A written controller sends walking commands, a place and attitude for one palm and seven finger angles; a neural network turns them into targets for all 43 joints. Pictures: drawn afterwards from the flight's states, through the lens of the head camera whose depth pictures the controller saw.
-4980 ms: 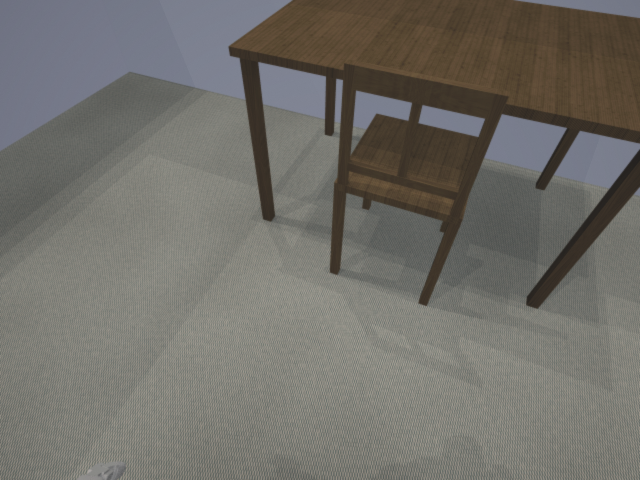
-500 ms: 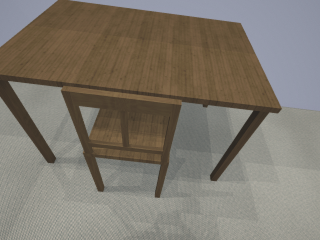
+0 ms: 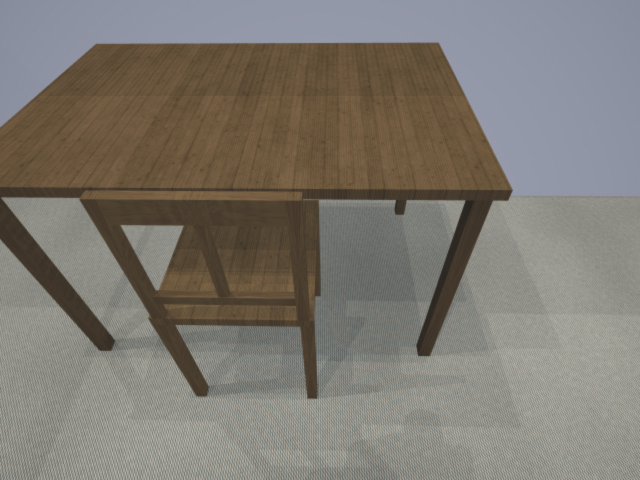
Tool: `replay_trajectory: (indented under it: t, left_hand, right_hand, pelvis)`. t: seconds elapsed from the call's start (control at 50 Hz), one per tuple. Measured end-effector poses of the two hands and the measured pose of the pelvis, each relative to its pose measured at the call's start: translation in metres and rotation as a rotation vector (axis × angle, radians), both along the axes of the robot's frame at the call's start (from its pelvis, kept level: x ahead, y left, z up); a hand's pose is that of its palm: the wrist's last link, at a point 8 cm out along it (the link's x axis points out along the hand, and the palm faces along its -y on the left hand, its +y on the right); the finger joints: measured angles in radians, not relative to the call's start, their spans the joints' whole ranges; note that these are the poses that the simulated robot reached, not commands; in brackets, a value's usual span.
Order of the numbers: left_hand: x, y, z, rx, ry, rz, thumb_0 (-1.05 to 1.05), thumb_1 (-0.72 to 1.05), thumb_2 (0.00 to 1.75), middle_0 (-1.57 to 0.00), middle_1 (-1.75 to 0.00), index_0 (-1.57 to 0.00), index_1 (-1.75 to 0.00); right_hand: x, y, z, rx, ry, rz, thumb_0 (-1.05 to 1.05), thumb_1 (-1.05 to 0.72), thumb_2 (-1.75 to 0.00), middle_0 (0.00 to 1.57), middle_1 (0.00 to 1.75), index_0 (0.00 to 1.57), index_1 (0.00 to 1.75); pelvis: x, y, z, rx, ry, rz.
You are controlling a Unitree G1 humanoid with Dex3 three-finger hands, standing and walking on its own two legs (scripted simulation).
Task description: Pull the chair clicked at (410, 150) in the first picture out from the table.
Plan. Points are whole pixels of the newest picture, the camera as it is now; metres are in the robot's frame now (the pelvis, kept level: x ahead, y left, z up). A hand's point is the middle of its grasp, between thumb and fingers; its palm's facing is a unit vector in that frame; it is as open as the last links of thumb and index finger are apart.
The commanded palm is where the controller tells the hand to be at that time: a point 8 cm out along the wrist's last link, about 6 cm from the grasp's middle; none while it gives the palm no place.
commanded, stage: come to a stop and stand still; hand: left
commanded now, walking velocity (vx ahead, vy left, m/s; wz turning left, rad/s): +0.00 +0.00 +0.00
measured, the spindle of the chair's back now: (213, 261) +0.54 +0.23 -0.11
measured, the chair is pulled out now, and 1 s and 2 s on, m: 0.00 0.00 0.00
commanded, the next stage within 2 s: look again from close up in 1.00 s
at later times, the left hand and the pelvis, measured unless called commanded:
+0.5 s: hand out of the picture +0.00 +0.15 -0.18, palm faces +0.08 -0.98 -0.15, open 7.3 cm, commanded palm none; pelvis +0.03 +0.00 +0.00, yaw +0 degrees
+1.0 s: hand out of the picture +0.04 +0.20 -0.17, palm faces +0.03 -0.98 -0.19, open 7.3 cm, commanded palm none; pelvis +0.04 +0.03 +0.00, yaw -1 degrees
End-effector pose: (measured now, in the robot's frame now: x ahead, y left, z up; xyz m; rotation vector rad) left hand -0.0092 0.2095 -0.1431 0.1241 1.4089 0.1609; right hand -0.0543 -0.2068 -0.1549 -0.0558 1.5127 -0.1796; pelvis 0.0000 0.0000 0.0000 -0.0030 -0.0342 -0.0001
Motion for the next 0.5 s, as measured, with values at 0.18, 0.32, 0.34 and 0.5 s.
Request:
replay_trajectory:
  t: [0.18, 0.32, 0.34, 0.5]
  left_hand:
    - [-0.008, -0.022, -0.005, -0.038, 0.026, 0.037, 0.01, 0.92, 0.90, -0.20, -0.30, -0.20, -0.30]
    - [-0.007, -0.023, -0.006, -0.048, 0.046, 0.053, 0.00, 0.91, 0.90, -0.20, -0.30, -0.20, -0.30]
    - [-0.007, -0.022, -0.006, -0.047, 0.047, 0.054, 0.00, 0.91, 0.90, -0.20, -0.30, -0.20, -0.30]
    - [0.004, -0.007, -0.005, -0.031, 0.044, 0.051, 0.00, 0.91, 0.90, -0.20, -0.30, -0.20, -0.30]
  right_hand:
    - [0.005, 0.001, 0.002, 0.013, 0.025, 0.011, 0.00, -0.91, -0.90, 0.19, 0.29, 0.20, 0.29]
    - [0.035, 0.000, 0.003, -0.005, -0.017, 0.029, 0.00, -0.91, -0.90, 0.20, 0.29, 0.20, 0.29]
    - [0.041, 0.000, 0.004, -0.008, -0.027, 0.032, 0.00, -0.91, -0.90, 0.20, 0.29, 0.20, 0.29]
    - [0.074, -0.007, 0.007, -0.051, -0.078, 0.056, 0.01, -0.93, -0.90, 0.20, 0.29, 0.20, 0.29]
  pelvis:
    - [0.006, -0.010, -0.001, -0.004, 0.002, 0.006]
    - [0.016, -0.008, 0.000, 0.000, 0.012, 0.006]
    - [0.018, -0.007, 0.000, 0.001, 0.012, 0.005]
    - [0.028, 0.001, 0.000, 0.007, 0.014, -0.001]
